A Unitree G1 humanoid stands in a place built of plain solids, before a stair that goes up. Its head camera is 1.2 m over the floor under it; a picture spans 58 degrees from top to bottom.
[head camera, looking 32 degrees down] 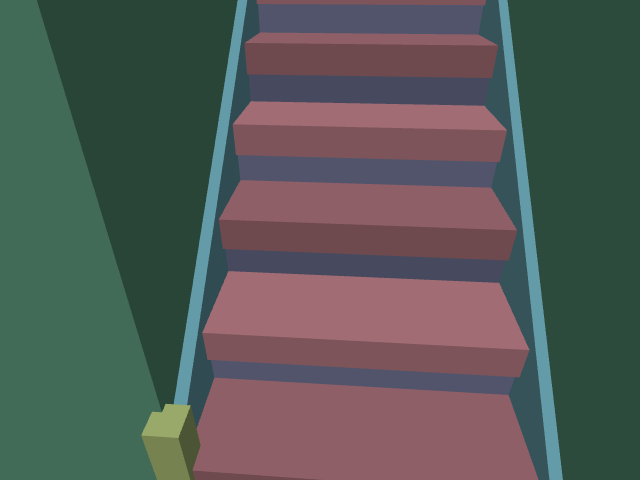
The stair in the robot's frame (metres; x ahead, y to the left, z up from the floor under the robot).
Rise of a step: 0.20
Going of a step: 0.25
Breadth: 0.83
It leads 4 degrees to the right of straight ahead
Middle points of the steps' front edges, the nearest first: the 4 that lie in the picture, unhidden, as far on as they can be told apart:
0.80 -0.11 0.40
1.05 -0.13 0.59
1.30 -0.14 0.79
1.55 -0.16 0.99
